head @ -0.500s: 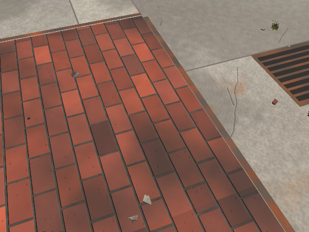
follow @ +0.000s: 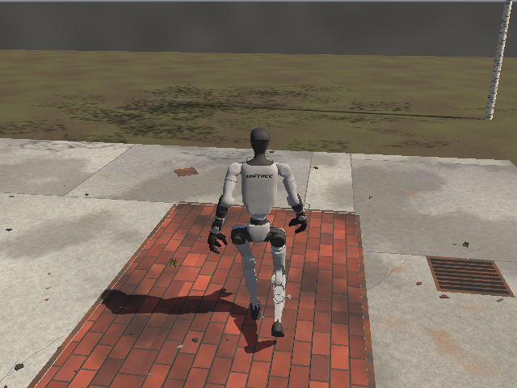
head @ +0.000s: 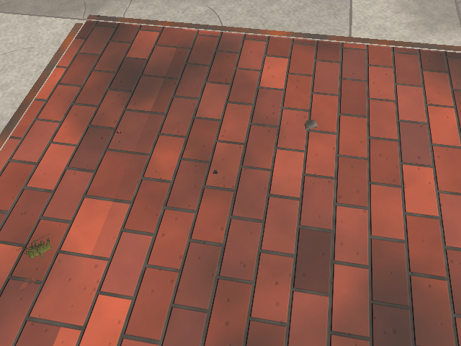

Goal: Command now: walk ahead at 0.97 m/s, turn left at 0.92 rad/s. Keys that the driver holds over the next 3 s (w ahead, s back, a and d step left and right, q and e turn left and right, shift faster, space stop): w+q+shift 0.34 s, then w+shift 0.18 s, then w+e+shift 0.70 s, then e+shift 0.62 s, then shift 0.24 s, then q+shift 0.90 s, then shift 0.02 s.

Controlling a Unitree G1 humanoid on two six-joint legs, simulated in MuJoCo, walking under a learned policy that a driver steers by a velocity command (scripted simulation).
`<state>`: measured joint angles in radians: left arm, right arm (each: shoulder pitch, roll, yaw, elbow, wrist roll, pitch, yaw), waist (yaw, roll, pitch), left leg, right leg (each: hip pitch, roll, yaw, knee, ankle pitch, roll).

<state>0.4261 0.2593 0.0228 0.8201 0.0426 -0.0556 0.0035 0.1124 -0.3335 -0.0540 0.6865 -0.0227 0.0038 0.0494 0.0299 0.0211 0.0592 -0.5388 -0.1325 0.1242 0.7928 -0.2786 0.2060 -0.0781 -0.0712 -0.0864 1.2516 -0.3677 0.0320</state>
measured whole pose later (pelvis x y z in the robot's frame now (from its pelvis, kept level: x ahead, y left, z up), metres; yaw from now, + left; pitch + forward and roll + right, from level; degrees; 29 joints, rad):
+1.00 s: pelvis +0.87 +0.22 +0.05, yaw +13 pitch +1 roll +1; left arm 0.23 0.34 0.06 0.79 0.02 -0.01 -0.05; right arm 0.39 -0.31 -0.04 0.86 -0.02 -0.10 0.00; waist -0.03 -0.05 0.00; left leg -0.06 -0.01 0.17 0.36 -0.31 0.02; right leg -0.68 -0.09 -0.02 1.21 -0.18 -0.08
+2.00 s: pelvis +1.43 +0.29 +0.03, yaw -44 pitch +1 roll +3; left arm 0.14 0.31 0.07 0.59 -0.01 0.07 0.00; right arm 0.12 -0.32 -0.09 0.71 0.01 0.01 -0.02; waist -0.02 0.01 0.07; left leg -0.37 0.08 0.19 0.50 -0.13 0.00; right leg -0.35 -0.05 0.00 0.64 -0.31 -0.03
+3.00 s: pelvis +1.45 +0.27 +0.05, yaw -3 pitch +2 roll -1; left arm 0.11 0.27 0.09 0.67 0.02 -0.01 0.05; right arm 0.17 -0.37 -0.11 0.60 0.03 0.07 -0.01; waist 0.00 0.06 0.05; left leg -0.56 -0.03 -0.10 1.17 -0.40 -0.08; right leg -0.28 0.02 -0.02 0.43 -0.20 -0.02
